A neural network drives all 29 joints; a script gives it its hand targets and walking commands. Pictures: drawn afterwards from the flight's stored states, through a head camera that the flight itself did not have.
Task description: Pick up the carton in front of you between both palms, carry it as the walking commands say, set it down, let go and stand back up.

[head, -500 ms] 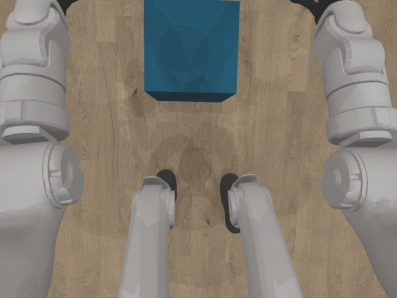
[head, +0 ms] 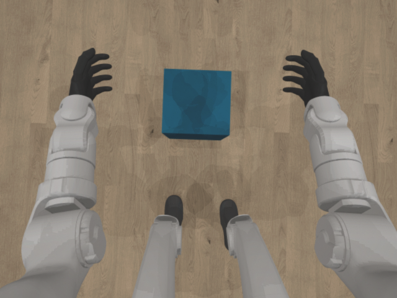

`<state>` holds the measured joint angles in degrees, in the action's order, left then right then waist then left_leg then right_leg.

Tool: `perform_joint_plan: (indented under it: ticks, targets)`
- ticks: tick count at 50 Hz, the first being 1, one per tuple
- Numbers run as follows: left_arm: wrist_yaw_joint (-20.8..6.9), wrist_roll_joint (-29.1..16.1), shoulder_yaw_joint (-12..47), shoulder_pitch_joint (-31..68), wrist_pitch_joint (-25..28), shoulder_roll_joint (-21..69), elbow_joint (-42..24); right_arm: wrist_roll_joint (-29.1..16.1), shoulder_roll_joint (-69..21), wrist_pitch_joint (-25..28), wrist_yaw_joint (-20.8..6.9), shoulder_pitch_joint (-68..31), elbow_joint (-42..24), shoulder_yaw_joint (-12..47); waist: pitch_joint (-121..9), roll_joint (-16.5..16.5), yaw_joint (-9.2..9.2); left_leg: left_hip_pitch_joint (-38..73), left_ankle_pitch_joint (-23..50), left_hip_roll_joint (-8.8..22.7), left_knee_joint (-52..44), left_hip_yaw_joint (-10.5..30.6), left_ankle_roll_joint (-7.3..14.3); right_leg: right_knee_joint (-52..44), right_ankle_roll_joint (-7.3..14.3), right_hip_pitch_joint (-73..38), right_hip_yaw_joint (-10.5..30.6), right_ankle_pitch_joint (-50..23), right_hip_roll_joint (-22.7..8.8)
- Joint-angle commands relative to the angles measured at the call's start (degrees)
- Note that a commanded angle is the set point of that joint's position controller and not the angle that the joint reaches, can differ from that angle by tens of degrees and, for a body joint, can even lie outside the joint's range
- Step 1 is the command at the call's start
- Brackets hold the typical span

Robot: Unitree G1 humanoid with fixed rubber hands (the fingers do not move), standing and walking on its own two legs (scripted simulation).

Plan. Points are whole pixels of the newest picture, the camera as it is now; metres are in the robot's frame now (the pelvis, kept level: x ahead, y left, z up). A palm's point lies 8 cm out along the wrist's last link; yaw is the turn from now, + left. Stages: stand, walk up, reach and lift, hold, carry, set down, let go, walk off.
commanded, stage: let go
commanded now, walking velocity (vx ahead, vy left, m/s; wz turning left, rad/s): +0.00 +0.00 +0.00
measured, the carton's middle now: (196, 109) +0.53 +0.01 -0.56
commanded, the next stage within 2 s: stand in 1.14 s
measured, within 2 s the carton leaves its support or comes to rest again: neither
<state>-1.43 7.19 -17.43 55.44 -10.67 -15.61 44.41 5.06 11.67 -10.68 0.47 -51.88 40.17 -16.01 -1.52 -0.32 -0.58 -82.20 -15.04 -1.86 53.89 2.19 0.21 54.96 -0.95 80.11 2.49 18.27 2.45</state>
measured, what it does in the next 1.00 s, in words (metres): rises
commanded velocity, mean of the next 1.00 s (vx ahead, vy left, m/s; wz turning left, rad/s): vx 0.00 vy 0.00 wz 0.00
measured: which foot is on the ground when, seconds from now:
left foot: down 0.00-1.00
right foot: down 0.00-1.00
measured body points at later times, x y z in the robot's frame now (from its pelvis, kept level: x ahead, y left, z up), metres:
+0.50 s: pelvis +0.05 -0.01 +0.08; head +0.18 +0.00 +0.51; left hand +0.30 +0.23 -0.02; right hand +0.30 -0.23 -0.01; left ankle +0.06 +0.11 -0.65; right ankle +0.04 -0.12 -0.65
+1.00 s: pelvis +0.07 +0.00 +0.09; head +0.08 +0.00 +0.54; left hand +0.24 +0.23 +0.02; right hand +0.24 -0.24 +0.02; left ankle +0.06 +0.11 -0.65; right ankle +0.04 -0.12 -0.65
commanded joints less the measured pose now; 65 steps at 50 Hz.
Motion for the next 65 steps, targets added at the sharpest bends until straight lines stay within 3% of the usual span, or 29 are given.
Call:
perform_joint_plan:
  ticks: [1, 13, 23, 30, 43, 55, 56, 57, 58, 61, 65]
  targets:
    - [0.01, -1.09, 0.91, 2.66, 2.48, -5.07, -11.19, -0.13, 6.26, 2.51, -0.85, -1.4, -9.45, 0.94, -58.74, 2.28, -0.21, 50.21, 31.56, -0.68, -2.02, -0.51, -0.63, -5.73, -1.3, -25.33, -3.77, -24.17, 1.64]
    - [-1.2, -3.29, 4.62, -28.17, 8.79, -1.34, -12.11, -2.3, 3.31, 8.87, -2.79, 27.62, -9.37, 4.68, -42.0, 1.05, -0.02, 54.96, 28.41, -0.02, -11.6, 0.51, -0.38, -15.19, -1.13, -39.12, -0.86, -25.02, -0.02]
    - [-1.37, -5.75, 8.94, -49.32, 11.61, -1.43, -18.4, -4.63, 3.67, 11.55, -3.38, 47.5, -15.26, 9.04, -23.86, 0.22, -0.13, 63.59, 14.89, 0.0, -22.02, -0.9, -0.8, -24.17, -1.0, -55.47, -0.57, -16.72, -0.65]
    - [-1.37, -6.96, 11.8, -61.47, 11.34, -1.51, -22.36, -5.56, 4.25, 11.28, -3.95, 58.43, -19.04, 11.27, -10.66, 0.47, 0.33, 73.9, 13.4, -0.25, -28.63, -1.35, -1.06, -31.08, -0.53, -63.63, -1.09, -14.17, -0.5]
    - [-2.7, -6.86, 13.47, -65.52, 4.48, -1.89, -25.95, -4.41, 5.67, 4.54, -5.04, 61.19, -20.95, 11.67, 6.0, -0.47, 0.42, 80.24, 7.05, -0.23, -32.44, -1.71, -1.08, -35.13, 0.14, -68.61, -1.81, -6.83, -0.45]
    - [-2.5, -6.25, 13.32, -66.23, 3.08, -1.88, -26.17, -4.13, 5.42, 3.32, -4.68, 61.69, -21.47, 11.6, 4.15, 0.24, 0.83, 82.85, 14.8, -0.56, -30.92, -1.42, -1.05, -33.8, 0.05, -72.29, -1.21, -15.07, -0.1]
    - [-1.55, -7.59, 12.9, -69.6, 5.02, -2.79, -22.9, -3.54, 7.56, 0.3, -3.0, 59.27, -25.44, 11.81, 0.85, -1.14, 0.91, 84.6, 18.48, -0.54, -28.97, -0.99, -0.7, -31.97, -0.7, -72.28, -1.28, -15.25, 1.09]
    - [-1.11, -7.3, 13.42, -68.87, 5.4, -2.58, -24.37, -3.76, 6.77, -0.51, -2.27, 61.16, -23.89, 12.31, 1.14, 0.14, 1.36, 84.21, 19.19, -0.72, -28.68, -0.98, -0.85, -31.52, -0.57, -71.48, -1.35, -15.34, 0.92]
    - [1.29, -5.11, 11.57, -65.66, 6.64, -9.74, -17.91, -3.35, 12.83, 3.69, -0.03, 59.84, -14.28, 10.66, 2.48, 0.25, 1.64, 71.75, 10.75, 3.62, -27.44, -0.02, -1.6, -31.98, -0.96, -67.66, 0.74, -11.47, -3.66]
    - [1.94, -4.42, 12.14, -65.68, 8.34, -9.02, -16.28, -2.52, 11.54, 7.59, 0.42, 60.26, -11.15, 11.26, 2.64, 0.07, 0.64, 71.38, 0.76, 3.61, -28.72, 1.29, -1.02, -33.09, 0.19, -65.37, 3.96, -3.32, -4.72]
    - [1.79, -4.9, 12.45, -65.33, 9.55, -9.01, -13.14, -2.86, 12.51, 9.61, -0.01, 58.77, -7.51, 11.56, -0.85, 0.75, 0.93, 72.34, 8.46, 4.73, -27.77, 2.54, -0.18, -31.08, 0.73, -67.24, 3.73, -10.61, -4.82]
